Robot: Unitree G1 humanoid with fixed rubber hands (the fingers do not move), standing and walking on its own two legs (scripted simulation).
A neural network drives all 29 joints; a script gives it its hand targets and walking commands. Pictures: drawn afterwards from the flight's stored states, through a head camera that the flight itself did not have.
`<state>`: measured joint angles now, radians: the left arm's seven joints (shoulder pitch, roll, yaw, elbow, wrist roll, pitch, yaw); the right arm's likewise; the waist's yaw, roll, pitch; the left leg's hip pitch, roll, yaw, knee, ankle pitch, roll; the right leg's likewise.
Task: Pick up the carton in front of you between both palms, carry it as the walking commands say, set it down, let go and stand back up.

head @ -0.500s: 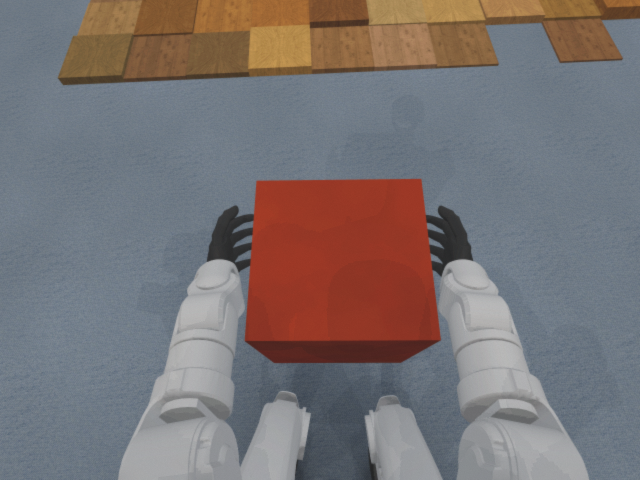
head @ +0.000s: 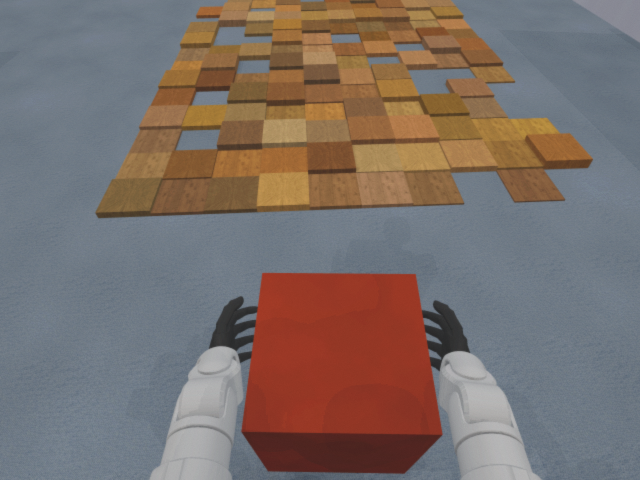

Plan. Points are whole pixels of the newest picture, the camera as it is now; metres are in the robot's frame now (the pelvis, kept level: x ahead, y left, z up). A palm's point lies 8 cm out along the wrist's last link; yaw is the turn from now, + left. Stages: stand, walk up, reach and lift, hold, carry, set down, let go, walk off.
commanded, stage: reach and lift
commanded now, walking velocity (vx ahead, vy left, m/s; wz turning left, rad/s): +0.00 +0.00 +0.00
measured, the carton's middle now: (337, 378) +0.30 +0.00 -0.08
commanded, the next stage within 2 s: hold in 1.18 s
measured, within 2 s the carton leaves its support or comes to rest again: neither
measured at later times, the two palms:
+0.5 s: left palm (214, 347) +0.28 +0.15 +0.04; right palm (469, 355) +0.28 -0.15 +0.04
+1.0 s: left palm (214, 337) +0.29 +0.15 +0.06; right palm (470, 345) +0.29 -0.15 +0.05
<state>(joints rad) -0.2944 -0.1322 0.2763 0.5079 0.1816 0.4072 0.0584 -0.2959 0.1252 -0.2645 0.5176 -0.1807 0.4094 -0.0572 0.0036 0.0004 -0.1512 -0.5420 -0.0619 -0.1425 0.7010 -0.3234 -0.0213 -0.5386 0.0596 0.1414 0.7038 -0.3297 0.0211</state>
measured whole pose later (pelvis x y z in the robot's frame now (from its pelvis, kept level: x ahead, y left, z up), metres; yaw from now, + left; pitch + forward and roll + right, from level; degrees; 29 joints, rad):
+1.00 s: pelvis +0.00 +0.00 +0.03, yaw +0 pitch -4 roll +0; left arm -0.25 -0.15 0.23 0.30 0.27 0.67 0.01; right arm -0.25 0.15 -0.22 0.30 -0.27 0.67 -0.01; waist 0.00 0.00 -0.01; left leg -0.12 -0.04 -0.14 0.40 -0.21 -0.01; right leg -0.11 0.04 0.14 0.40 -0.22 0.01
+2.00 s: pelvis +0.00 +0.00 +0.03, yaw +0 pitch -5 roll +0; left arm -0.26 -0.15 0.22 0.23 0.27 0.76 0.00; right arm -0.26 0.15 -0.22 0.23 -0.27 0.77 0.00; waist 0.00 0.00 -0.02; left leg -0.11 -0.04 -0.13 0.41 -0.21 -0.01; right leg -0.11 0.04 0.13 0.41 -0.21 0.01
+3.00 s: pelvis +0.46 -0.04 +0.02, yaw +3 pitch +4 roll -1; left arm -0.14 -0.13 0.10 -0.27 0.12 1.19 0.09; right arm -0.14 0.13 -0.12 -0.29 -0.11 1.20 -0.09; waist 0.02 0.01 -0.05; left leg -0.43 0.07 0.07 1.16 -0.34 0.02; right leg -0.34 0.00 -0.27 0.45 -0.19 -0.10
